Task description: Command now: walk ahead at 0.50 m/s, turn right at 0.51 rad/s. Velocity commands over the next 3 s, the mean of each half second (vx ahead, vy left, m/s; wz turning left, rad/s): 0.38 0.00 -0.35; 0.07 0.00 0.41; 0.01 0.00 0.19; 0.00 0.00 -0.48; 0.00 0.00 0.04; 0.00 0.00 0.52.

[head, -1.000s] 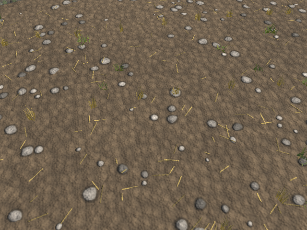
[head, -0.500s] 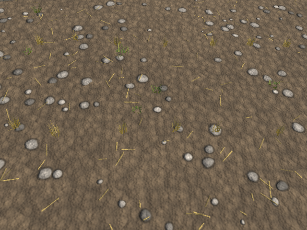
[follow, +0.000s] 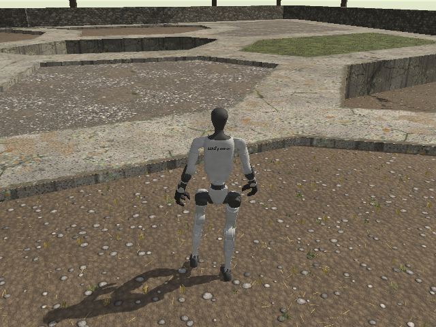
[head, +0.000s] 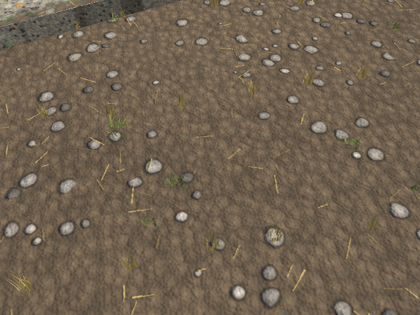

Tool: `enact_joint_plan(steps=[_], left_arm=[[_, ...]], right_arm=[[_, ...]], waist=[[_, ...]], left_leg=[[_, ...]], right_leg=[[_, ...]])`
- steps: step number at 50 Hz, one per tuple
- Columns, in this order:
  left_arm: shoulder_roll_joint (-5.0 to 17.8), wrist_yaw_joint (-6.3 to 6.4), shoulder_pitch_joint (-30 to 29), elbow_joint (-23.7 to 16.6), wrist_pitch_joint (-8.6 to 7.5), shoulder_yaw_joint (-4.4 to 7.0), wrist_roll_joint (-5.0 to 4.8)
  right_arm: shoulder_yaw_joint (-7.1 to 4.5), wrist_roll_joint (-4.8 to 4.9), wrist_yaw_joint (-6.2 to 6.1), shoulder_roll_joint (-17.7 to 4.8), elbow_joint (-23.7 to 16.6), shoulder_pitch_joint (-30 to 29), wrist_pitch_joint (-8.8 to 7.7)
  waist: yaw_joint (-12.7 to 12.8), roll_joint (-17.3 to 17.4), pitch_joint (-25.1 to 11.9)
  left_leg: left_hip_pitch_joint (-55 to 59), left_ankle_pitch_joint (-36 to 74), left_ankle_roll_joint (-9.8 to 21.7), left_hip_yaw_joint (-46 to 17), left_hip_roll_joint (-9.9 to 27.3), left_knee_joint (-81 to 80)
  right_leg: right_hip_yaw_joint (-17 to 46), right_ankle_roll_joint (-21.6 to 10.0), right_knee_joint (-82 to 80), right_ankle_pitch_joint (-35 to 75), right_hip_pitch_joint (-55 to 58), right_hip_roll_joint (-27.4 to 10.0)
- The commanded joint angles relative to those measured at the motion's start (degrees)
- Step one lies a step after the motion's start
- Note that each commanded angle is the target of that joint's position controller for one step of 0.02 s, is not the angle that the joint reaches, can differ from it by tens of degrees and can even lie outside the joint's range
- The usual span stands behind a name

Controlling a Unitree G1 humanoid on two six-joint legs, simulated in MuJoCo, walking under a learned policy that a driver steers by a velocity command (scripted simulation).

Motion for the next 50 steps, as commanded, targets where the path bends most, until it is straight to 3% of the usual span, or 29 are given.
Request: enact_joint_plan(steps=[1, 4, 7, 9, 10, 11, 12, 13, 14, 15, 16, 17, 19, 22, 25, 27, 30, 31, 32, 33, 34, 35, 37, 38, 41, 45, 48, 49, 50], left_arm=[[10.5, 1.25, -1.9, -4.1, -0.62, 2.89, -0.55], [10.7, 1.75, 1.6, -2.8, 0.19, 3.03, -0.91], [10.0, 2.03, 3.4, -2.1, 0.9, 3.0, -1.22], [10.1, 2.17, 2.6, -2.3, 1.26, 3.2, -0.93], [9.5, 2.1, 1.7, -2.6, 1.44, 3.09, -0.81], [7.6, 1.88, 1.4, -3.1, 1.36, 2.42, -0.52], [4.4, 1.73, 1.6, -4.4, 1.21, 1.25, 0.48], [1.3, 1.83, 10.3, -5.8, 0.73, 0.23, -0.84], [7.4, 2.14, 10.7, -4.0, 0.74, 1.15, -1.03], [10.2, 2.23, 4.8, -4.3, 1.18, 2.05, -0.72], [9.7, 2.46, 1.3, -4.8, 1.59, 2.04, 0.05], [8.5, 2.51, -0.9, -5.5, 1.7, 1.95, 0.79], [4.7, 2.08, -0.5, -5.7, 2.09, 1.07, 0.77], [2.4, 2.16, -1.6, -5.5, 2.15, -0.04, 1.33], [4.5, 2.29, -5.0, -5.6, 2.63, 0.4, 0.75], [5.5, 2.5, -8.0, -6.7, 3.11, 0.77, 0.67], [6.3, 2.61, -8.5, -7.3, 2.81, 1.48, 1.09], [8.7, 2.97, -7.2, -7.6, 2.63, 2.12, 1.73], [12.3, 3.63, -5.8, -8.2, 3.03, 2.95, 2.43], [11.9, 3.3, -4.3, -6.8, 3.63, 3.21, 2.53], [9.6, 3.14, -4.7, -7.2, 3.41, 2.63, 2.08], [7.6, 3.09, -7.0, -7.5, 3.07, 2.01, 1.92], [6.6, 2.81, -12.6, -8.0, 2.62, 1.76, 1.07], [7.1, 2.77, -13.4, -7.6, 2.67, 1.89, 1.24], [8.0, 3.06, -13.8, -6.6, 3.24, 2.54, 1.45], [10.4, 2.98, -12.4, -5.1, 3.72, 3.47, 0.6], [10.6, 2.83, -12.9, -3.9, 3.64, 3.61, -0.88], [8.8, 2.58, -9.8, -2.3, 3.54, 3.26, -0.61], [5.2, 2.14, -8.3, -3.3, 3.47, 2.22, 2.03]], right_arm=[[-0.75, -0.15, -0.33, -3.2, -4.2, -3.1, -0.32], [-0.58, 0.74, 0.25, -2.8, -5.5, -8.6, -0.91], [-1.32, 1.35, 0.8, -4.6, -6.2, -10.3, -1.5], [-2.03, 1.52, 0.97, -6.1, -5.8, -8.5, -1.98], [-2.53, 1.49, 0.83, -6.7, -4.9, -5.1, -2.23], [-3.36, 0.9, 0.44, -8.3, -3.9, 0.4, -2.49], [-4.23, -0.31, -0.14, -11.7, -3.6, 7.9, -2.5], [-5.17, -1.12, 0.09, -15.6, -1.7, 11.2, -1.54], [-4.13, 0.43, 0.47, -10.2, -2.5, 10.3, -1.23], [-3.04, 0.45, 0.38, -6.5, -3.2, 7.6, -0.93], [-2.28, -0.05, 0.71, -5.1, -3.1, 5.4, -0.6], [-1.75, -0.05, 1.09, -3.9, -2.2, 3.8, -0.42], [-0.85, -0.04, 1.59, -2.4, -0.7, 1.8, -0.53], [-1.86, 0.74, 1.2, -6.1, 0.5, -0.4, 0.51], [-3.0, 1.75, 0.53, -9.6, 1.4, 1.1, 2.04], [-3.27, 2.31, 0.22, -10.2, 1.7, 1.6, 2.89], [-2.96, 3.16, -0.51, -8.6, 1.6, 0.7, 4.01], [-2.41, 2.62, -0.64, -6.6, 1.4, 1.7, 4.04], [-1.5, 1.35, -0.44, -3.2, 0.8, 4.2, 3.81], [-1.4, 2.11, -0.73, -3.3, 0.0, 5.7, 3.93], [-2.72, 2.0, -0.92, -7.4, 0.6, 5.6, 4.39], [-3.65, 2.21, -1.07, -8.8, 1.3, 6.2, 5.2], [-3.97, 2.08, -1.79, -7.9, 2.1, 7.5, 7.41], [-3.63, 2.01, -1.81, -6.4, 1.7, 6.9, 8.01], [-2.74, 2.17, -1.04, -4.1, -0.7, 4.2, 8.26], [-2.87, 2.12, 0.64, -5.4, -3.2, 2.2, 8.25], [-3.7, 1.85, 1.3, -6.3, -2.5, 5.7, 8.5], [-4.41, 1.45, 0.82, -8.0, -2.4, 6.9, 8.5], [-6.12, 1.23, -0.38, -15.1, -3.6, 7.8, 8.4]], waist=[[-0.6, -4.9, -1.8], [1.9, -5.7, -2.1], [1.9, -6.5, -2.3], [0.3, -8.0, -2.6], [-1.8, -8.4, -3.5], [-4.6, -7.6, -7.5], [-7.6, -1.4, -15.1], [-3.4, 17.7, -21.1], [-4.2, 12.4, -19.1], [-5.7, 6.3, -12.7], [-5.2, 1.8, -9.6], [-4.2, 1.1, -6.9], [-1.0, 4.3, -5.5], [-0.2, 6.0, -8.7], [-1.6, 5.9, -9.9], [-2.2, 5.8, -8.1], [-0.4, 5.1, -6.0], [-0.3, 2.3, -7.2], [-1.7, -7.8, -9.8], [-1.2, -17.9, -10.7], [0.0, -14.4, -9.4], [-1.2, -11.2, -8.3], [-3.3, -9.0, -6.0], [-3.5, -9.0, -5.0], [-2.7, -10.7, -5.8], [-1.4, -11.4, -8.0], [-3.9, -9.7, -7.4], [-3.9, -5.3, -6.9], [-2.1, 12.5, -6.8]], left_leg=[[3.7, 11.4, -2.0, 1.9, -1.8, -11.7], [8.5, 19.7, -2.2, 2.0, -4.6, -20.5], [9.1, 17.0, -1.0, -0.3, -5.0, -25.4], [11.3, 12.1, 0.7, -0.8, -4.8, -26.6], [15.9, 11.3, 2.1, 0.1, -4.8, -28.5], [25.4, 11.0, 4.3, -0.7, -2.7, -29.3], [39.4, 12.5, 8.0, -9.5, 7.1, -27.6], [55.1, 13.1, 18.5, -34.5, 19.8, -30.6], [53.1, 10.9, 18.5, -38.5, 20.3, -31.8], [46.6, 19.3, 16.5, -28.0, 17.5, -31.2], [40.1, 30.2, 15.3, -20.1, 14.3, -30.9], [34.9, 38.9, 15.2, -15.3, 11.9, -31.1], [28.2, 44.9, 14.1, -9.3, 7.6, -33.1], [24.7, 50.7, 15.4, -6.3, 5.8, -33.8], [24.7, 42.8, 14.9, -7.1, 5.7, -33.9], [23.8, 33.5, 14.3, -9.4, 5.7, -33.5], [20.1, 16.8, 10.9, -12.8, 3.0, -30.6], [16.5, 9.2, 8.3, -12.3, 1.0, -26.8], [9.6, -7.8, 5.0, -6.5, -4.9, -17.0], [3.4, -22.2, 2.4, 1.5, -8.8, -7.6], [1.1, -24.9, 0.3, 0.9, -6.5, 4.7], [0.0, -22.3, -0.6, 0.2, -5.6, 10.5], [0.9, -16.6, -2.5, 0.1, -3.6, 11.8], [2.5, -14.4, -3.0, 1.5, -3.5, 10.3], [7.3, -10.0, -3.3, 4.4, -2.7, 0.8], [13.5, -6.5, -1.1, 6.6, -2.7, -10.4], [22.1, 2.6, 2.7, 8.9, -4.8, -23.4], [27.4, 9.4, 4.8, 5.7, -4.3, -28.3], [35.3, 29.6, 10.6, -13.6, 9.8, -31.9]], right_leg=[[9.9, -8.4, -7.7, 11.6, -4.3, -11.5], [11.1, -6.5, -6.2, 7.5, -4.6, -11.0], [16.3, -5.5, -1.7, 4.4, 1.3, -13.0], [19.5, -4.6, 1.9, 5.5, 4.2, -14.3], [19.8, -3.7, 4.7, 7.0, 3.9, -13.6], [17.8, -2.0, 11.6, 8.7, 1.9, -10.9], [12.8, 0.5, 27.5, 1.5, -4.6, -6.6], [5.3, 4.6, 45.5, -25.9, -23.8, 1.2], [7.2, 5.9, 53.1, -26.4, -28.9, -3.4], [6.8, 6.9, 55.4, -22.4, -29.3, -4.5], [5.0, 7.8, 54.4, -20.0, -27.2, -5.7], [4.6, 8.2, 51.0, -18.9, -25.9, -6.8], [2.2, 8.4, 40.8, -17.2, -19.7, -8.8], [-1.5, 9.9, 25.8, -11.2, -10.5, -7.9], [-2.2, 9.7, 18.5, -2.8, -5.9, -5.9], [-1.6, 8.8, 15.3, -2.0, -5.3, -5.4], [-0.8, 5.9, 3.6, 5.1, 1.4, -6.2], [2.8, 3.5, 2.8, 10.9, 6.9, -11.8], [10.5, -1.4, 3.9, 24.1, 13.6, -22.3], [19.7, -9.4, 0.8, 26.0, 13.5, -30.2], [20.4, -11.8, -0.5, 25.0, 12.1, -30.6], [16.2, -10.1, -0.1, 23.9, 10.4, -28.1], [8.9, -7.2, -0.5, 21.6, 6.1, -24.7], [5.9, -6.7, -1.1, 21.6, 3.8, -23.2], [0.4, -6.8, -1.3, 21.1, 2.6, -21.8], [-0.8, -6.7, 0.3, 20.9, 4.6, -24.4], [-3.7, -2.3, 5.9, 12.4, 1.2, -23.2], [-7.0, 1.8, 11.6, 4.3, -3.3, -20.6], [-13.6, 8.3, 28.7, -15.9, -16.4, -13.4]])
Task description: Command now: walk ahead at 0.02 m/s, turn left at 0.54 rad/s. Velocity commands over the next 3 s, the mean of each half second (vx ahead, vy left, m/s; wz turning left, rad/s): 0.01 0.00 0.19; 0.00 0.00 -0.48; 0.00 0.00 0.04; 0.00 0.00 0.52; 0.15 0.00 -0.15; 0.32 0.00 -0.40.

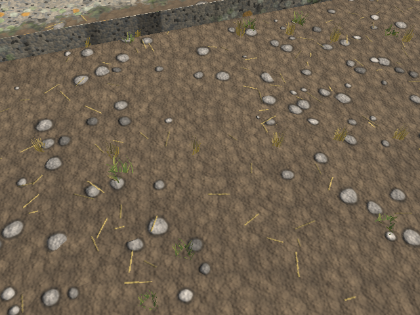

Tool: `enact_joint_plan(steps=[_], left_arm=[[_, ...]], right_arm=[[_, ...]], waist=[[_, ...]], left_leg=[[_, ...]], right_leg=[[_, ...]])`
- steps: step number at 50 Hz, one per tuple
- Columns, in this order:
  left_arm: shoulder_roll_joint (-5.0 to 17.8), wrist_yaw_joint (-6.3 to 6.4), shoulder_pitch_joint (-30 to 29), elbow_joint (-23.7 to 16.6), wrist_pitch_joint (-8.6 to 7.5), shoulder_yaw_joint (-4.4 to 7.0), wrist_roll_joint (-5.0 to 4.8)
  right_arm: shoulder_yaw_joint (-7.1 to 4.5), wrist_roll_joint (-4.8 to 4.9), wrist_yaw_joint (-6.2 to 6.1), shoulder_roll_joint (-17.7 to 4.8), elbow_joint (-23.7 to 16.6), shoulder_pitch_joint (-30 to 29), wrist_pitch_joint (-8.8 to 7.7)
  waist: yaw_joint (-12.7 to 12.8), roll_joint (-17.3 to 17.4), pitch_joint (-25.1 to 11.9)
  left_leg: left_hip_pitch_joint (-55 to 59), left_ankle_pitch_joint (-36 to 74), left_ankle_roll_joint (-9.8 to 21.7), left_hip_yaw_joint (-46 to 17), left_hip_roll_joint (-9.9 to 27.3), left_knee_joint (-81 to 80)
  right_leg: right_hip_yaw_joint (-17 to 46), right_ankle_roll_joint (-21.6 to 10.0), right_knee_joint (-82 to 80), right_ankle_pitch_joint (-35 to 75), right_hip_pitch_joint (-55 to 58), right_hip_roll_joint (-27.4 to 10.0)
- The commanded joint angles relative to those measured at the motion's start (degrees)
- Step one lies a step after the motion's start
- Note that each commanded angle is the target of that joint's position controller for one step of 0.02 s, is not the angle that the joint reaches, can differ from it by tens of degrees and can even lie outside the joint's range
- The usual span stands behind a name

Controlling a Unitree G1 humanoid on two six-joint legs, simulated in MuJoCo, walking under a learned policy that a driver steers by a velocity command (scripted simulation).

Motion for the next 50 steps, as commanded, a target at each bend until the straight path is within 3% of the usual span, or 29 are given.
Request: enact_joint_plan(steps=[1, 2, 3, 4, 5, 9, 12, 15, 17, 19, 21, 22, 23, 27, 29, 31, 32, 33, 34, 35, 36, 37, 39, 42, 45, 47, 48, 49, 50], left_arm=[[4.3, 0.29, -4.2, -6.0, -0.87, 0.94, 1.78], [6.5, 0.61, -5.7, -5.8, -0.73, 1.68, 0.9], [6.8, 0.86, -4.6, -5.2, -0.51, 2.0, 0.24], [6.7, 1.35, -3.0, -3.7, -0.31, 2.26, 0.46], [7.2, 1.68, -2.3, -3.4, -0.17, 2.52, 0.78], [5.6, 1.11, 0.1, -2.4, -0.51, 2.21, -0.02], [3.9, 0.63, 0.0, -1.6, -0.29, 1.25, 0.06], [3.0, -0.17, 0.0, -0.9, -0.31, 0.37, 0.1], [4.1, -0.49, 0.2, -0.7, -0.44, 0.44, -0.24], [4.9, -0.66, 1.5, -0.5, -0.83, 0.5, -0.22], [8.3, -0.55, 1.4, -1.5, -1.2, 0.87, 0.58], [11.6, -0.46, 1.0, -1.4, -1.17, 1.69, -0.04], [11.0, -0.66, 1.3, -1.0, -1.11, 2.04, -0.91], [9.2, -0.31, 1.3, -2.0, -1.37, 1.72, -0.11], [9.0, -0.02, 0.0, -2.9, -1.25, 1.73, -0.37], [8.0, 0.23, -0.7, -4.1, -0.66, 1.56, -0.89], [6.7, 0.29, -0.7, -4.7, -0.39, 1.25, -1.07], [5.8, 0.21, 0.6, -5.1, -0.11, 1.02, -0.91], [7.5, 0.11, 0.9, -5.2, 0.11, 1.77, -0.53], [9.1, -0.09, 1.5, -4.8, 0.46, 2.68, -0.81], [8.3, -0.18, 2.5, -4.1, 1.06, 2.79, -1.19], [6.8, -0.22, 2.4, -4.1, 1.53, 2.33, -1.26], [4.9, -0.59, 0.3, -5.0, 1.83, 1.54, -1.21], [3.5, -1.97, -2.4, -7.4, 1.72, 0.54, -1.26], [5.2, -2.87, -1.4, -8.4, 2.12, 1.09, -1.28], [5.7, -3.13, 1.9, -7.7, 2.67, 1.71, -1.07], [7.3, -2.61, 4.2, -6.9, 2.85, 2.5, -0.78], [12.5, -1.67, 7.1, -6.9, 2.74, 4.1, -0.87], [18.0, -1.35, 6.9, -9.0, 1.88, 4.75, 0.69]], right_arm=[[-3.94, -2.42, -0.65, -15.8, -4.4, 6.3, -1.31], [-3.25, -2.86, -0.3, -13.3, -4.3, 6.0, -2.51], [-2.81, -2.09, -0.47, -11.7, -4.2, 3.5, -3.3], [-2.5, -0.98, -0.78, -10.2, -4.5, 1.0, -3.42], [-2.04, -0.16, -1.17, -9.2, -4.8, -0.8, -3.22], [-1.32, -0.55, -2.26, -7.6, -5.4, -0.8, -2.71], [-0.2, -1.25, -2.57, -5.0, -4.7, -1.4, -2.75], [0.84, -2.35, -1.94, -3.3, -2.8, -1.9, -2.95], [0.88, -2.54, -1.36, -4.2, -1.4, -2.2, -3.03], [0.6, -1.59, -1.27, -5.5, -0.6, -3.5, -2.99], [0.26, -1.65, -1.7, -6.0, 0.4, -0.9, -3.4], [-0.06, -2.29, -1.83, -6.1, 0.1, 1.1, -3.71], [-0.03, -2.49, -2.27, -5.3, -0.3, -1.1, -3.66], [-0.51, -1.62, -3.13, -2.5, -1.6, -3.8, -2.22], [-0.91, -1.51, -2.66, -2.3, -1.4, -1.7, -2.46], [-1.87, -1.62, -2.26, -4.0, -1.0, -0.3, -2.68], [-2.44, -1.72, -2.15, -5.7, -0.8, 1.0, -2.62], [-2.79, -1.98, -1.99, -7.5, -0.8, 1.5, -2.68], [-2.32, -2.45, -2.18, -6.6, -1.6, 1.1, -3.2], [-1.71, -2.48, -2.42, -5.5, -2.2, 0.2, -3.73], [-1.6, -2.09, -2.61, -5.4, -2.7, -2.4, -4.09], [-1.73, -1.57, -2.71, -5.8, -2.6, -4.1, -4.25], [-1.97, -1.62, -3.16, -6.7, -1.8, -3.1, -3.83], [-2.52, -1.35, -3.29, -8.0, -1.2, -1.6, -2.91], [-3.22, -0.39, -2.68, -9.9, -0.6, -0.8, -2.48], [-3.24, 0.86, -2.31, -9.8, -0.3, -2.1, -2.6], [-2.83, 0.9, -2.0, -8.0, 0.9, 0.4, -2.87], [-2.07, -0.89, -1.63, -5.2, 1.0, 2.0, -3.07], [-0.9, -3.04, -1.93, -2.9, -3.2, -1.7, -3.19]], waist=[[-3.7, 18.6, -7.8], [-4.5, 11.5, -8.3], [-2.6, 9.5, -7.1], [-1.4, 7.0, -6.9], [-0.7, 7.6, -6.7], [0.0, 8.2, -9.0], [-0.7, 8.4, -9.4], [-1.8, 9.5, -7.5], [-2.0, 9.2, -5.3], [-0.3, 7.8, -3.2], [-1.1, 3.1, -3.6], [-3.8, -3.1, -4.5], [-2.5, -6.6, -4.7], [-1.1, -11.2, -4.2], [-1.8, -10.0, -5.7], [-1.8, -2.6, -6.0], [-1.6, 4.1, -5.6], [-1.4, 12.0, -5.5], [-1.8, 12.8, -6.1], [-1.0, 7.7, -5.9], [0.5, 4.8, -5.0], [0.8, 4.9, -3.6], [-0.7, 6.8, -3.2], [-2.4, 8.7, -5.8], [-2.2, 10.2, -7.6], [0.2, 9.8, -7.5], [0.7, 7.1, -7.7], [0.6, -4.5, -8.0], [0.9, -17.1, -8.0]], left_leg=[[14.5, 34.3, 18.9, -32.2, 22.3, -14.6], [13.9, 30.5, 19.0, -28.9, 19.9, -15.2], [13.0, 27.2, 15.8, -24.4, 16.6, -14.5], [12.9, 23.5, 13.0, -21.9, 13.9, -14.0], [12.2, 23.4, 11.9, -20.8, 12.8, -14.0], [13.0, 24.1, 12.0, -18.8, 10.7, -14.1], [12.2, 20.5, 11.5, -16.7, 10.2, -14.1], [6.9, 13.3, 11.6, -15.1, 9.6, -15.5], [5.0, 8.7, 11.7, -15.9, 10.1, -15.8], [4.2, 6.8, 10.2, -15.6, 9.3, -14.2], [5.1, 6.1, 6.1, -13.6, 6.5, -10.4], [4.5, 3.9, 4.1, -9.4, 2.1, -8.1], [6.2, 3.3, 1.8, -4.0, -1.2, -4.8], [3.5, -0.5, 0.7, -1.9, -3.4, 1.2], [4.7, -0.1, 1.5, -2.5, -2.5, -0.8], [9.7, 3.0, 3.4, -5.4, 1.8, -6.4], [12.3, 5.6, 6.1, -10.8, 6.9, -11.0], [13.9, 12.2, 11.4, -20.1, 16.0, -15.6], [14.0, 20.7, 16.6, -24.9, 22.9, -16.6], [12.7, 24.9, 18.0, -23.4, 23.6, -16.4], [11.7, 24.3, 16.2, -18.4, 21.4, -15.9], [11.3, 22.5, 14.2, -13.9, 19.0, -16.3], [11.9, 22.7, 12.8, -7.8, 15.7, -16.6], [13.8, 25.1, 12.4, -2.4, 15.3, -15.1], [14.4, 26.7, 11.6, -1.1, 17.3, -12.7], [11.6, 22.4, 8.3, 1.5, 16.7, -8.4], [7.6, 16.4, 4.7, 4.2, 14.8, -3.5], [-4.1, 1.9, -0.8, 9.0, 9.8, 9.6], [-20.4, -24.4, -5.5, 6.8, 1.0, 24.1]], right_leg=[[5.0, 1.7, 26.9, -22.5, -20.4, 6.9], [9.8, 1.0, 32.9, -20.5, -21.0, 5.4], [10.9, 0.3, 33.4, -15.5, -21.3, 4.5], [11.4, 0.4, 31.9, -11.5, -21.4, 3.9], [11.7, 0.8, 31.1, -8.6, -20.7, 3.8], [11.0, 2.3, 27.7, -2.9, -17.4, 5.6], [10.5, 3.0, 18.3, -1.1, -12.1, 3.7], [9.3, 2.6, 8.6, -1.3, -2.8, 2.5], [8.3, 1.9, 3.7, -1.2, 0.3, 3.1], [7.0, 0.3, -5.6, 4.9, 3.1, 4.2], [12.0, -2.0, -8.4, 21.0, 5.0, 0.9], [14.9, -4.4, -6.1, 26.5, 4.8, -0.8], [17.8, -6.9, -8.4, 21.1, 1.3, -1.4], [28.3, -11.1, -12.5, 16.5, 0.2, -5.2], [28.2, -10.5, -10.6, 16.0, 0.3, -4.0], [22.9, -6.7, -4.9, 10.8, -5.4, 0.7], [17.4, -3.7, 1.9, 5.3, -10.0, 4.9], [12.0, -1.6, 10.4, -4.9, -14.2, 8.3], [11.5, -0.2, 24.1, -18.0, -17.3, 6.5], [13.2, 0.2, 32.7, -18.7, -18.0, 5.5], [13.6, 0.6, 34.8, -15.9, -18.1, 4.1], [12.8, 1.0, 32.4, -12.2, -18.7, 3.1], [9.7, 2.2, 27.5, -8.0, -17.4, 2.8], [6.5, 2.2, 16.0, -6.8, -11.1, 2.8], [3.4, 0.7, 7.2, -4.4, -5.5, 4.2], [1.3, -1.9, -3.5, 3.6, 1.2, 5.9], [2.8, -4.0, -8.8, 9.0, 7.5, 6.8], [15.3, -7.9, -11.9, 26.5, 17.3, -1.0], [37.6, -20.6, -12.7, 39.9, 19.8, -16.1]])
Over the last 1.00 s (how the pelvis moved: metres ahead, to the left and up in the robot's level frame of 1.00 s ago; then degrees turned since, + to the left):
0.30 0.05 -0.02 6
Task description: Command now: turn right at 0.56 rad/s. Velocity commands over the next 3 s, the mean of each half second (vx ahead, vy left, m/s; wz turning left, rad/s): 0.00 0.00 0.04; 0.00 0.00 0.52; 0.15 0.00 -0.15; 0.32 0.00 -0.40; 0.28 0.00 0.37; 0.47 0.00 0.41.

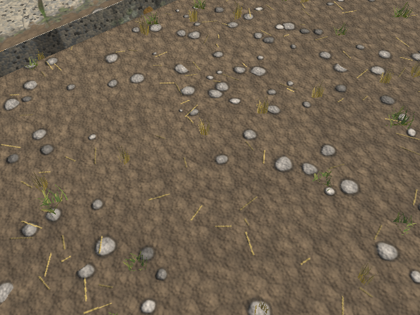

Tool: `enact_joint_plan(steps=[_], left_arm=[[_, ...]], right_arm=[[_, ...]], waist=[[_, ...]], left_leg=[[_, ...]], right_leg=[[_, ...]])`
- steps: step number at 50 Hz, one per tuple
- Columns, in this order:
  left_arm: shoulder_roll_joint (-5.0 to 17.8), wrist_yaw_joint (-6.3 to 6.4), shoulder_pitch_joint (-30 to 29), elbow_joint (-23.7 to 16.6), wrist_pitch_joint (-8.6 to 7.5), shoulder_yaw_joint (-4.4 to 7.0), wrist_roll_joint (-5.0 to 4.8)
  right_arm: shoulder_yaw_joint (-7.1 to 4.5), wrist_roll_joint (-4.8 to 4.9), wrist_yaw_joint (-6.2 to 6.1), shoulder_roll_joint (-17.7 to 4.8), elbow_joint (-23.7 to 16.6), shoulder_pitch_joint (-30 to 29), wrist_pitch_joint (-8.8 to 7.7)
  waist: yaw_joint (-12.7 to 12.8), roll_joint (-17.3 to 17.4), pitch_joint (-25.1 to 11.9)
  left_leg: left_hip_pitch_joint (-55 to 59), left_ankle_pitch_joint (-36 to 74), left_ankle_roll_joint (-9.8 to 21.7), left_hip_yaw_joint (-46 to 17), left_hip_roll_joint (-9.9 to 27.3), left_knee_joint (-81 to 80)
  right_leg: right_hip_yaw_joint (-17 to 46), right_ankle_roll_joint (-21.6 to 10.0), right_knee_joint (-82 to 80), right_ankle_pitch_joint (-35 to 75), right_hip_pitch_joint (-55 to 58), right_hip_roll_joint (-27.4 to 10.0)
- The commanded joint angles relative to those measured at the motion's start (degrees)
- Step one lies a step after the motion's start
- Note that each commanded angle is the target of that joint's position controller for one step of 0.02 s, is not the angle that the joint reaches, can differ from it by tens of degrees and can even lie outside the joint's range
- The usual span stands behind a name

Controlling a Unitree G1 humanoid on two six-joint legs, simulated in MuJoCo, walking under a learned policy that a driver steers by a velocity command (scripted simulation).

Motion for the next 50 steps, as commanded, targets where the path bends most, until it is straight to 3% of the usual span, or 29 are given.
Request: enact_joint_plan(steps=[1, 2, 4, 5, 7, 9, 11, 14, 16, 19, 21, 22, 23, 24, 25, 26, 27, 29, 32, 35, 38, 39, 40, 41, 42, 44, 45, 48, 50], left_arm=[[15.2, 0.39, 8.1, -3.6, -2.47, 4.17, 2.61], [13.6, 0.35, 5.6, -3.3, -3.63, 3.45, 2.34], [8.2, 1.15, -1.1, -3.7, -4.07, 1.79, 0.55], [6.4, 1.5, -2.2, -3.6, -4.1, 0.86, 0.68], [3.2, 1.8, -2.5, -2.7, -4.43, -0.55, 1.79], [1.8, 1.87, -2.6, -1.1, -4.72, -1.22, 2.29], [3.6, 1.84, -1.4, 0.5, -4.67, -0.87, 2.75], [7.4, 1.71, -1.1, 1.8, -4.11, 0.21, 2.28], [8.3, 1.99, -1.3, 2.3, -3.61, 0.67, 1.55], [8.2, 2.76, -1.9, 2.6, -2.84, 1.05, 0.85], [7.7, 3.24, -0.7, 3.1, -2.46, 1.4, 0.31], [6.4, 3.38, -0.3, 2.2, -2.85, 1.36, 1.28], [4.7, 3.47, -3.8, 0.2, -3.19, 1.1, 2.28], [3.8, 3.51, -8.7, -0.9, -3.25, 0.86, 2.3], [4.1, 3.08, -8.4, -1.1, -3.21, 1.2, 1.53], [4.0, 2.73, -6.4, -0.2, -2.95, 1.44, 0.79], [4.4, 2.62, -4.9, 0.1, -2.8, 1.63, 0.65], [3.6, 2.77, -4.7, 0.5, -3.1, 1.45, 0.97], [2.7, 2.19, -4.0, 0.4, -3.69, 0.98, 0.42], [4.0, 1.51, -2.5, 0.5, -3.95, 1.28, 0.06], [5.3, 1.1, 2.8, 1.9, -4.52, 2.22, 0.36], [8.3, 1.47, 4.8, 2.0, -4.59, 3.08, 1.04], [13.9, 1.9, 3.7, 1.1, -4.06, 4.06, 2.27], [12.0, 1.55, 3.2, 0.0, -4.66, 3.36, 4.04], [8.7, 1.59, 0.0, -0.8, -5.22, 2.26, 3.78], [5.9, 2.08, -4.2, -1.4, -5.52, 1.48, 2.01], [5.6, 2.53, -3.9, -1.2, -5.49, 1.18, 1.66], [5.7, 3.62, 0.2, -0.5, -4.81, 1.14, 2.01], [6.7, 3.7, 2.9, 0.2, -4.44, 1.48, 1.91]], right_arm=[[-1.14, -1.08, -0.46, -5.5, -6.9, -5.4, -1.0], [-1.45, 0.24, -0.64, -6.1, -6.9, -5.5, -0.77], [-1.95, -0.13, -1.39, -7.0, -3.8, -1.7, -0.1], [-1.9, -0.45, -1.32, -6.6, -2.7, -0.1, 0.08], [-1.24, 0.07, -0.83, -4.4, -1.3, 2.3, 0.19], [-0.02, 0.34, -0.33, -1.9, -0.8, 1.5, 0.28], [0.53, 0.33, 0.06, -2.0, -1.4, -0.9, 0.35], [-0.13, 1.01, 0.09, -5.4, -2.4, -1.8, 0.43], [-0.2, 1.21, 0.02, -5.5, -2.6, -1.2, 0.31], [0.09, 1.11, 0.5, -4.1, -2.2, 1.4, 0.05], [-0.1, 0.76, 0.88, -5.2, -2.4, 2.4, -0.14], [-1.16, 0.39, 0.57, -9.3, -2.7, 3.0, -0.21], [-2.06, 0.84, 0.35, -11.8, -2.5, 4.0, -0.31], [-1.72, 0.05, 0.31, -10.4, -2.7, 6.5, -0.66], [-1.45, -0.72, 0.17, -9.8, -2.6, 7.1, -1.49], [-1.59, -0.3, 0.04, -9.8, -3.1, 4.6, -2.11], [-1.72, 0.69, -0.03, -9.8, -3.5, 1.7, -2.23], [-1.52, 1.45, -0.58, -8.8, -4.1, -0.5, -1.37], [-2.12, 1.22, -1.11, -9.6, -4.6, 0.0, 0.22], [-2.44, 1.34, -0.86, -10.4, -5.4, -1.1, 1.04], [-1.8, 2.11, -0.9, -8.8, -6.3, -3.8, 1.38], [-1.13, 1.49, -0.97, -6.4, -6.3, -1.9, 1.26], [-0.21, 0.86, -0.92, -2.8, -7.3, 0.5, 0.9], [-1.7, 0.49, -1.05, -7.7, -7.3, 1.3, 0.33], [-2.96, 1.16, -0.93, -10.9, -6.0, 1.9, 0.46], [-3.28, 1.17, -1.26, -9.7, -4.0, 3.3, 1.5], [-3.0, 1.19, -1.18, -8.5, -4.1, 2.7, 1.8], [-2.1, 1.83, -0.59, -6.1, -6.8, -0.9, 1.74], [-1.36, 1.35, -0.33, -4.8, -8.2, -2.9, 1.58]], waist=[[6.4, -11.4, -12.3], [4.3, -10.0, -9.5], [1.1, -7.4, -7.8], [0.2, -8.1, -8.6], [-0.7, -8.0, -10.4], [0.0, -8.3, -9.3], [2.0, -9.2, -7.2], [3.0, -9.1, -3.8], [2.8, -8.1, -3.0], [1.2, -7.2, -4.8], [0.3, -4.9, -5.7], [1.7, 2.9, -7.3], [1.3, 11.9, -7.5], [-2.7, 14.4, -7.2], [-2.8, 10.7, -8.1], [-1.0, 6.1, -7.9], [0.6, 3.7, -6.6], [1.1, 4.6, -7.1], [0.3, 6.5, -9.1], [-0.1, 9.0, -9.0], [2.9, 8.5, -8.2], [2.4, 2.7, -9.1], [-0.2, -15.1, -7.7], [0.7, -14.9, -7.7], [-0.5, -9.9, -5.5], [-1.5, -7.8, -3.1], [-0.7, -8.3, -2.6], [2.0, -9.4, -3.7], [3.7, -9.0, -5.3]], left_leg=[[-22.1, -18.0, -2.3, -10.9, -5.9, 29.3], [-22.7, -12.9, -1.3, -12.7, -5.0, 30.9], [-21.1, -3.6, -1.3, -12.9, -3.2, 27.7], [-17.0, -0.3, -1.9, -12.0, -3.6, 28.0], [-10.9, 4.0, -2.5, -11.7, -3.4, 24.3], [-6.5, 5.9, -2.6, -11.8, -2.3, 13.4], [-3.2, 4.9, -2.3, -11.1, -2.3, 6.5], [-4.0, 0.5, -1.6, -10.0, -3.3, 3.3], [-5.5, -0.6, -1.0, -9.4, -3.7, 2.4], [-3.6, 2.3, 0.4, -7.8, -4.6, -2.3], [1.1, 16.9, 3.2, -9.5, -4.3, -10.9], [5.6, 34.2, 6.1, -16.7, 0.4, -11.0], [8.9, 39.7, 13.6, -28.7, 7.1, -13.7], [13.4, 42.6, 20.2, -36.7, 12.4, -18.1], [14.9, 41.5, 21.8, -36.7, 13.3, -18.8], [15.0, 40.4, 19.7, -32.9, 10.8, -17.6], [14.6, 39.5, 17.1, -29.9, 8.7, -17.0], [13.3, 39.5, 14.6, -27.0, 5.5, -16.5], [12.1, 37.9, 14.3, -26.9, 4.0, -15.4], [8.5, 32.4, 13.8, -30.0, 3.6, -15.3], [3.4, 20.8, 9.7, -32.0, 0.3, -12.4], [-2.5, 9.9, 6.5, -29.1, -3.3, -5.9], [-14.7, -9.8, 2.5, -18.8, -13.0, 7.0], [-15.9, -15.8, 0.6, -19.4, -10.5, 21.0], [-15.8, -11.8, 0.2, -19.9, -8.8, 27.4], [-17.3, -3.9, -1.1, -18.2, -7.5, 31.0], [-17.9, -1.5, -2.0, -17.5, -7.3, 32.5], [-19.4, 1.5, -3.8, -14.2, -6.3, 27.5], [-18.4, 0.2, -4.3, -14.1, -5.6, 21.8]], right_leg=[[32.7, -20.7, -13.8, 34.1, 17.6, -22.7], [27.2, -17.8, -14.4, 28.9, 15.1, -19.2], [18.9, -11.8, -13.8, 24.4, 12.2, -14.3], [15.8, -11.2, -13.9, 27.6, 9.8, -12.7], [11.4, -10.7, -14.2, 28.5, 8.3, -11.0], [8.5, -9.6, -14.8, 23.5, 7.6, -9.5], [9.1, -10.1, -15.9, 17.6, 6.8, -10.5], [12.4, -11.7, -15.9, 12.6, 6.9, -13.2], [13.9, -12.3, -14.5, 16.1, 8.8, -14.8], [12.3, -11.6, -10.4, 27.0, 11.8, -15.6], [8.5, -7.4, -6.2, 23.8, 10.9, -12.8], [3.2, -3.5, 1.1, 17.1, 6.7, -7.7], [-3.2, 1.5, 8.9, 5.7, -2.1, 1.0], [-0.2, 3.2, 18.8, -16.6, -11.2, 4.8], [4.3, 3.4, 28.8, -22.4, -15.0, 3.8], [5.9, 3.6, 32.0, -20.2, -16.4, 2.4], [6.2, 4.0, 29.5, -16.4, -17.6, 1.3], [4.9, 5.4, 22.5, -11.3, -14.3, 1.4], [4.3, 6.4, 13.5, -7.9, -8.6, 2.4], [3.9, 6.0, 5.1, -5.0, -2.6, 3.6], [3.0, 4.2, -11.4, 6.7, 7.0, 3.5], [9.6, 1.6, -14.0, 9.0, 13.4, -4.2], [26.1, -6.6, -16.9, 16.6, 15.6, -17.7], [33.3, -13.9, -18.5, 16.4, 10.3, -24.1], [27.9, -13.9, -18.5, 14.0, 7.6, -21.7], [17.4, -9.4, -18.0, 8.5, 7.2, -15.0], [14.6, -9.4, -17.9, 11.4, 7.5, -14.0], [9.6, -10.9, -18.0, 15.5, 12.3, -13.6], [9.9, -12.3, -17.3, 18.0, 15.9, -15.0]])
Over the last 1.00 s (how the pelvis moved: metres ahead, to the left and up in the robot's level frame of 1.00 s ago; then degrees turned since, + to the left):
0.00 -0.04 0.00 -14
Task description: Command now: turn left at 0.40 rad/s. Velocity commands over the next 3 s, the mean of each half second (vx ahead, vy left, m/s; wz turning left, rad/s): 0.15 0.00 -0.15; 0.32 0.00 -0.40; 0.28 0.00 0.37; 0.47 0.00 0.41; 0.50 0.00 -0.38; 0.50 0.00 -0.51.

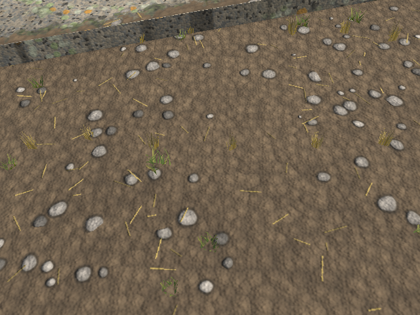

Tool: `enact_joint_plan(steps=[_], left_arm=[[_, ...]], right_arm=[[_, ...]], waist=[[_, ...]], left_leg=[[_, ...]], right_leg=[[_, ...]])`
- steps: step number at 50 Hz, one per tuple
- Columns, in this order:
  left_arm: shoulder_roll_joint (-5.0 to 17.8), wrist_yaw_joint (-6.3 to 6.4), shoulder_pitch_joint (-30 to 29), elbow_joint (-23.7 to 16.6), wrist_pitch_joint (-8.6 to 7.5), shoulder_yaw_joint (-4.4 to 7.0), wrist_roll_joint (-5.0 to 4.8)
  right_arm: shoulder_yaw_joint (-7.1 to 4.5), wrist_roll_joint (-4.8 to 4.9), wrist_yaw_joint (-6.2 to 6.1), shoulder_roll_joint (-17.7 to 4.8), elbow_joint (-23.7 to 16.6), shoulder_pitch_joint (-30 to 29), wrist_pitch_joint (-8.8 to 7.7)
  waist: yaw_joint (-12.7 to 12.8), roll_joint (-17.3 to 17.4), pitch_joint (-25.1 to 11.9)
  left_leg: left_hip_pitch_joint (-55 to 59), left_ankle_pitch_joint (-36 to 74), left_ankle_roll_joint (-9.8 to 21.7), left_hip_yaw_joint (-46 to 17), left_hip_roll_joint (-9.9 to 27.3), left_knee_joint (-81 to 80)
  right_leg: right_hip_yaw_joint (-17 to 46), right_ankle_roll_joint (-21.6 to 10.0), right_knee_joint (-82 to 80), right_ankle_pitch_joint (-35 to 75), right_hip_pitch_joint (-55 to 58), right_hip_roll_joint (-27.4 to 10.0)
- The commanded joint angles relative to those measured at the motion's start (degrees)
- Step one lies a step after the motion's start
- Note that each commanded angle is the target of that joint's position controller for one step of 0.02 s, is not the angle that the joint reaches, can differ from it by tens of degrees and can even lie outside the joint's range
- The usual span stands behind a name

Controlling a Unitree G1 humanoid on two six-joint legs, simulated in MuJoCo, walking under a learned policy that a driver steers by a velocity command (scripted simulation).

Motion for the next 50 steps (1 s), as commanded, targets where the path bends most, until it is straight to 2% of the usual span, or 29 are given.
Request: enact_joint_plan(steps=[1, 5, 7, 8, 9, 10, 11, 12, 14, 15, 17, 20, 22, 24, 26, 27, 28, 29, 30, 31, 32, 33, 34, 35, 40, 42, 45, 48, 50], left_arm=[[10.1, 0.38, 0.5, -3.1, -0.28, 2.52, -0.26], [9.3, -1.79, -1.6, -2.1, -0.53, 1.7, -1.23], [8.6, -2.62, -1.8, -0.8, -0.72, 1.04, -2.32], [8.3, -2.94, 1.1, 0.5, -1.19, 0.74, -2.62], [7.2, -3.46, 2.3, 0.3, -1.86, 0.09, -1.09], [4.8, -3.85, 4.8, 0.1, -2.39, -0.53, -0.4], [6.1, -3.29, 1.4, 0.0, -1.89, -0.47, -0.95], [8.3, -2.91, -2.0, -0.8, -1.54, 0.31, -1.81], [10.1, -2.3, -5.2, -2.6, -0.77, 1.49, -2.76], [9.8, -2.27, -3.7, -2.7, -0.45, 1.96, -3.32], [8.0, -2.66, -2.1, -2.4, -0.7, 1.9, -3.47], [5.5, -3.87, -2.4, -2.6, -1.2, 0.99, -2.67], [4.7, -4.74, -2.4, -3.0, -1.07, 0.41, -2.42], [6.0, -5.07, -1.8, -3.5, -0.67, 0.55, -2.38], [6.8, -4.98, 1.4, -2.9, -0.36, 0.92, -2.52], [7.8, -4.71, 4.6, -1.8, -0.19, 1.51, -2.41], [10.4, -4.18, 10.8, -0.2, -0.06, 3.05, -2.76], [15.9, -3.32, 19.0, 1.4, -0.14, 5.08, -3.27], [22.8, -3.59, 19.3, -0.9, -1.65, 5.5, -2.34], [17.8, -4.3, 16.7, -2.1, -3.24, 4.03, -2.11], [14.4, -4.42, 14.5, -2.4, -4.1, 2.96, -1.87], [12.3, -4.45, 11.9, -3.0, -4.35, 2.26, -1.86], [11.4, -4.13, 8.9, -3.6, -4.06, 1.91, -1.65], [10.8, -3.72, 7.4, -4.4, -3.88, 1.52, -1.13], [12.3, -1.17, 8.9, -3.5, -3.21, 2.16, -1.69], [11.8, -0.25, 9.6, -2.7, -2.27, 2.17, -2.05], [10.2, 0.6, 12.7, -0.7, -1.68, 1.74, -1.85], [10.0, 0.28, 11.4, 0.2, -1.78, 1.61, -1.04], [10.2, 0.03, 9.6, 0.0, -1.78, 1.78, -0.73]], right_arm=[[0.31, -0.61, 0.36, -1.8, -6.4, -4.3, -1.02], [1.65, -1.51, 0.45, 0.4, -4.8, -1.8, -1.14], [1.52, -1.73, 0.51, 0.2, -2.3, 2.2, -1.32], [1.07, -1.91, 0.32, -2.3, -2.2, 2.6, -1.38], [0.34, -2.03, -0.36, -6.3, -2.6, 4.3, -1.36], [0.03, -2.42, -0.75, -8.5, -2.9, 1.9, -1.06], [0.14, -2.02, -0.11, -5.9, -2.9, 0.2, -1.27], [-0.21, -1.84, 0.19, -6.3, -3.1, 0.8, -1.66], [-0.62, -1.96, -0.25, -7.3, -1.8, 5.1, -3.34], [-0.19, -1.57, -0.4, -5.8, -1.0, 5.8, -4.67], [0.41, -0.68, -0.59, -3.0, -0.9, 4.4, -6.25], [-0.07, -1.33, -0.33, -3.8, -1.4, 1.3, -7.05], [-0.77, -1.02, 0.29, -5.4, -1.6, 0.2, -7.39], [-1.37, -0.23, 1.15, -6.9, -1.0, 1.0, -7.51], [-1.52, 0.63, 1.76, -7.2, -0.6, 0.3, -7.25], [-1.27, 0.49, 1.91, -6.5, -0.4, 0.6, -7.17], [-0.47, -0.33, 2.07, -4.4, -0.3, 1.3, -7.23], [0.92, -1.9, 2.11, -0.6, -1.6, 0.2, -7.47], [2.01, -2.25, 1.47, 2.6, -7.0, -1.9, -8.61], [1.08, 0.68, 1.75, -2.8, -6.5, -3.3, -9.93], [0.77, 1.66, 2.21, -4.5, -6.5, -4.1, -10.73], [0.7, 0.4, 2.06, -4.6, -5.2, -2.9, -11.17], [0.53, -1.31, 1.88, -4.3, -4.5, -2.3, -11.34], [0.33, -1.82, 2.12, -4.2, -4.2, -1.9, -11.05], [1.22, -2.68, 2.03, -0.8, -5.1, -6.5, -9.34], [2.13, -2.27, 2.57, 1.4, -5.2, -9.1, -9.24], [2.72, -1.6, 4.41, 2.2, -5.0, -12.8, -9.73], [2.05, -1.52, 5.27, 0.1, -4.4, -11.8, -10.38], [1.01, -1.86, 5.05, -2.5, -2.5, -5.9, -10.74]], waist=[[2.0, -9.9, -5.9], [0.6, -11.3, -7.0], [-2.0, -10.5, -6.0], [-1.8, -9.1, -6.0], [-0.8, -3.8, -9.1], [2.0, 6.1, -10.5], [-0.4, 7.5, -9.9], [-2.9, 7.9, -6.1], [-6.2, 11.7, 0.5], [-5.0, 10.6, 2.5], [-3.4, 7.4, 2.6], [-2.5, 4.6, 0.2], [-2.2, 4.7, -0.8], [-2.0, 4.4, -1.0], [0.3, 2.5, -0.6], [1.7, 1.0, -1.2], [4.5, -1.8, -3.7], [8.0, -14.0, -5.6], [5.5, -26.4, -8.6], [6.0, -14.9, -8.1], [4.7, -12.6, -4.4], [2.9, -7.7, -2.5], [1.2, -5.9, -1.8], [0.2, -7.1, -2.0], [-0.2, -5.4, -2.0], [0.7, -7.2, -3.0], [3.5, -7.9, -4.1], [2.6, -8.6, -3.9], [-0.2, -8.9, -6.5]], left_leg=[[-3.4, -1.1, -0.8, -0.1, 2.0, -7.2], [11.6, -0.8, 0.8, 3.8, 1.5, -25.3], [21.2, 12.4, 2.6, 5.7, -0.1, -42.3], [27.2, 19.0, 4.2, 3.4, 1.3, -46.7], [34.3, 33.1, 6.2, -3.1, 8.4, -43.6], [33.3, 30.2, 11.5, -5.9, 14.0, -40.7], [26.6, 9.4, 14.4, -6.5, 13.7, -43.4], [25.6, -8.0, 14.8, -8.6, 13.0, -47.3], [24.4, -17.4, 18.1, -17.3, 19.6, -54.0], [25.6, -15.4, 18.7, -18.2, 21.3, -54.7], [28.8, -10.1, 16.8, -13.3, 19.9, -55.5], [26.5, 1.6, 15.0, -3.3, 16.9, -55.6], [21.9, 4.5, 14.4, 2.0, 15.7, -54.9], [19.8, 2.2, 14.7, 3.6, 16.3, -53.5], [16.7, -1.8, 13.8, 5.5, 17.0, -49.9], [13.7, -1.2, 12.8, 7.4, 16.2, -45.4], [10.3, 4.4, 11.0, 10.7, 13.9, -34.9], [1.6, 4.7, 6.6, 15.9, 8.7, -12.2], [-16.9, -13.6, 3.5, 7.8, -2.2, 6.9], [-22.6, -9.6, 5.0, -0.3, 0.8, 13.0], [-24.5, -4.0, 7.0, -0.2, 3.2, 12.3], [-21.8, 1.0, 7.7, -0.1, 5.4, 9.0], [-18.4, 5.2, 7.6, -0.4, 6.8, 3.8], [-14.6, 8.4, 7.2, -0.4, 7.2, 0.8], [-9.5, 18.9, 2.8, 3.5, 2.2, -14.6], [-4.8, 25.0, 2.4, 4.9, 0.0, -23.9], [0.2, 34.4, 3.3, 5.7, -0.5, -31.3], [1.0, 31.2, 6.3, 4.8, -0.1, -35.2], [6.1, 27.3, 8.8, 5.9, -1.9, -36.5]], right_leg=[[12.4, -12.1, -7.3, 15.4, 10.6, -15.0], [10.5, -11.7, -5.4, 19.6, 4.8, -13.1], [10.2, -9.3, -2.7, 20.0, 1.2, -11.4], [10.5, -6.1, -2.1, 17.9, -1.9, -10.4], [9.2, -2.0, 1.2, 10.8, -5.5, -7.8], [4.4, 1.6, 2.4, -5.5, -8.6, -2.8], [1.4, 3.3, 6.1, -9.9, -6.0, -0.7], [-0.8, 3.4, 12.8, -11.5, -10.9, 1.6], [3.5, 2.3, 29.8, -19.8, -23.5, -0.8], [7.2, 1.7, 35.2, -19.7, -28.5, -2.5], [8.9, 1.0, 34.9, -14.8, -31.8, -4.1], [5.4, 2.0, 28.2, -7.3, -25.0, -5.2], [3.4, 2.2, 22.2, -5.5, -17.4, -5.1], [1.4, 1.8, 19.1, -5.7, -12.9, -4.1], [-1.0, 0.3, 14.4, -3.2, -7.1, -2.7], [-2.9, -0.7, 13.4, -3.7, -1.7, -0.6], [-2.8, -2.4, 12.4, -4.8, 6.7, 1.6], [10.5, -6.6, 4.8, -8.2, 15.2, -4.7], [49.5, -17.6, -11.3, -25.6, 20.9, -17.5], [53.1, -18.8, -16.0, -30.6, 21.1, -21.2], [47.2, -17.2, -14.4, -27.1, 18.2, -20.3], [40.3, -14.9, -12.4, -19.7, 14.2, -17.5], [34.5, -13.1, -11.7, -12.6, 10.4, -14.9], [30.3, -12.1, -12.4, -7.9, 7.7, -12.5], [16.6, -9.9, -9.3, 31.7, 4.8, -7.1], [12.6, -7.1, -7.4, 34.0, 3.2, -4.5], [12.7, -5.3, -7.7, 30.1, 4.5, -6.0], [13.7, -5.6, -4.4, 30.9, 9.7, -8.3], [13.3, -5.3, 2.9, 41.7, 13.0, -8.2]])
Over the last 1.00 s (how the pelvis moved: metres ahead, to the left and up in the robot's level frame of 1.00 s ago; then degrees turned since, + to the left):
0.01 -0.05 0.02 22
